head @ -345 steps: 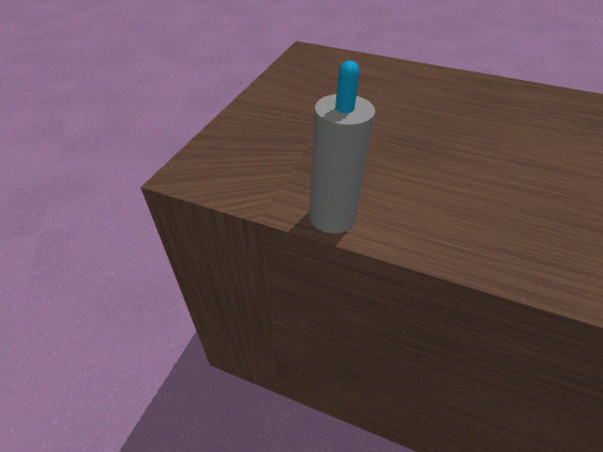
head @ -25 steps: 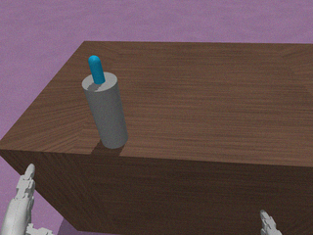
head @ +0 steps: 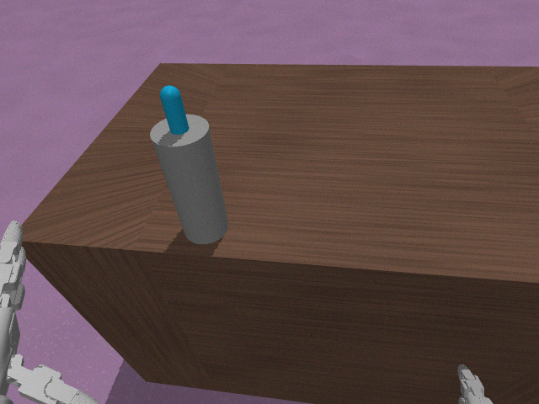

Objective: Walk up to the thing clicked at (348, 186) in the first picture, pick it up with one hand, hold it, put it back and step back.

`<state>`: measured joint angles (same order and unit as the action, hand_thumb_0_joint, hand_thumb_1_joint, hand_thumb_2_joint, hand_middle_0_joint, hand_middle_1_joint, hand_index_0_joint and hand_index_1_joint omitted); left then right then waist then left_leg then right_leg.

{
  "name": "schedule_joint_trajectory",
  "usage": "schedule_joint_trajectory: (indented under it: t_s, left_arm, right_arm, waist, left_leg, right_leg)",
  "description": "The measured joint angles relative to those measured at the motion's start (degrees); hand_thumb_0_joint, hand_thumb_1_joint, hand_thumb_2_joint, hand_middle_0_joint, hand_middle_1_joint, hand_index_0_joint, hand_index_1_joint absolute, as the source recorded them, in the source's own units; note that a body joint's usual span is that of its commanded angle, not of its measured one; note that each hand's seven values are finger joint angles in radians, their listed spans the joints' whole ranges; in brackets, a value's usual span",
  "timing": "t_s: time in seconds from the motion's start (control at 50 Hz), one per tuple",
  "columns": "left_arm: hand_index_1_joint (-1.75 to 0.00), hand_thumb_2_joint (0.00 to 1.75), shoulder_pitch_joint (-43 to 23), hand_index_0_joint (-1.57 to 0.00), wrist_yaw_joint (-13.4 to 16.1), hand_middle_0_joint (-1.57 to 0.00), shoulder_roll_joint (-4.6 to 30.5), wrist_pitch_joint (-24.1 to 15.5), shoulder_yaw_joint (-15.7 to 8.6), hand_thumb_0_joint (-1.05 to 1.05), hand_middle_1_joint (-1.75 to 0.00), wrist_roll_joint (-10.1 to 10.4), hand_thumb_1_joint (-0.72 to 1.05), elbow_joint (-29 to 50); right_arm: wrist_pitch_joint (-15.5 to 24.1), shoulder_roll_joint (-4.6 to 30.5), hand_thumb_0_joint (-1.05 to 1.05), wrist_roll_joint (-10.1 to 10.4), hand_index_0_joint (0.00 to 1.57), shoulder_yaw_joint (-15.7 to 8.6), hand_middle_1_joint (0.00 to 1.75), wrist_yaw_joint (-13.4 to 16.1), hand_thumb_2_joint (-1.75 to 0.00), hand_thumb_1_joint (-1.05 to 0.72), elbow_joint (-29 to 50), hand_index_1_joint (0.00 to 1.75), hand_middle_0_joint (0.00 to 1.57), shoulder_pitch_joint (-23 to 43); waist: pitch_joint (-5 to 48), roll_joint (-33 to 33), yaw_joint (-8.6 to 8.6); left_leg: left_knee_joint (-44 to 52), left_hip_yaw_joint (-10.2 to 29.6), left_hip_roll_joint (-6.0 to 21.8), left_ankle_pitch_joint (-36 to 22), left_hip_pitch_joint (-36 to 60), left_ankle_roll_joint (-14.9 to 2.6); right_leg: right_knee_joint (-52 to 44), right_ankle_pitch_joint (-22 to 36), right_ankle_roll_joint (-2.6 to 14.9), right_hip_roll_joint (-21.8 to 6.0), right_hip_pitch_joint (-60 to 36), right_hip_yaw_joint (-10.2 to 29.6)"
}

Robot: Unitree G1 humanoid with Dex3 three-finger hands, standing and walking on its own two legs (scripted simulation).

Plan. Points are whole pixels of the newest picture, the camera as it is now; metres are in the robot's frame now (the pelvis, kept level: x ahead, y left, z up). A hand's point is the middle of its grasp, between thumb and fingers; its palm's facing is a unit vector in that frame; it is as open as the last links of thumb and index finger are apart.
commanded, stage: rise first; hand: left
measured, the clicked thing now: (190, 169) +0.43 +0.15 +0.16
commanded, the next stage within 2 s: go down in 0.64 s
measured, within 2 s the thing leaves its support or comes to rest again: neither
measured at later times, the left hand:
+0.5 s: hand (43, 307) +0.19 +0.24 +0.18, palm faces +0.35 -0.82 -0.46, open 17.7 cm
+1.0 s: hand (27, 280) +0.21 +0.26 +0.20, palm faces +0.39 -0.83 -0.40, open 17.7 cm
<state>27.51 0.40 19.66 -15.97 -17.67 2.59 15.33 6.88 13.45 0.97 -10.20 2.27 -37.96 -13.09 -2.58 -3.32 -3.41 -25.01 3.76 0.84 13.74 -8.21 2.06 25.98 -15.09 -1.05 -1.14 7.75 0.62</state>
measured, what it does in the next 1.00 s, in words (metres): stands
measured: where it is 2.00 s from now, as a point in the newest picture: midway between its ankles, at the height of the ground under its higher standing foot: outside the picture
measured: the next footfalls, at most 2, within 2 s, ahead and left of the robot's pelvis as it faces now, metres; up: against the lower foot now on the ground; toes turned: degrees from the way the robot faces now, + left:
none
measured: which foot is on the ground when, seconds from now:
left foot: down 0.00-1.00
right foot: down 0.00-1.00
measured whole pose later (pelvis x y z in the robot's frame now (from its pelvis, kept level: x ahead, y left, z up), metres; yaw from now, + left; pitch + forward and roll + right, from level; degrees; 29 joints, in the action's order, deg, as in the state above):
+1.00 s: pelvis -0.01 +0.00 -0.01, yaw +0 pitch -3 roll +0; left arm 13.7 -3.9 21.3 -23.1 -24.6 5.3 13.2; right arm 6.5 12.7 0.9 -10.3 1.5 -35.7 -12.9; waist -1.0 -2.3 -2.6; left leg -30.0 3.9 0.2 15.4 -11.6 1.9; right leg 30.9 -16.8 -1.4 -1.6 11.0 0.6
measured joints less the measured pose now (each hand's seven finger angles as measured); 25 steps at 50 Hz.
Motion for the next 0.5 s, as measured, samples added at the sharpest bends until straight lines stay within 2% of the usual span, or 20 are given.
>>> schedule_joint_trajectory:
  t_s: [0.5]
  left_arm:
    - [-0.05,0.07,-2.6,-0.02,-0.5,-0.04,1.2,-4.0,-2.8,-0.01,-0.03,0.1,-0.58,5.1]
  right_arm:
    - [1.2,-0.4,-0.01,0.6,0.06,-1.3,0.05,-0.8,-0.04,0.53,2.4,0.05,0.06,-1.6]
  waist:
    - [0.1,0.2,-0.07]
  left_leg:
    - [0.0,-0.5,-0.2,-0.1,0.9,-0.24]
  right_leg:
    - [0.0,0.2,-0.26,-0.2,-0.8,0.5]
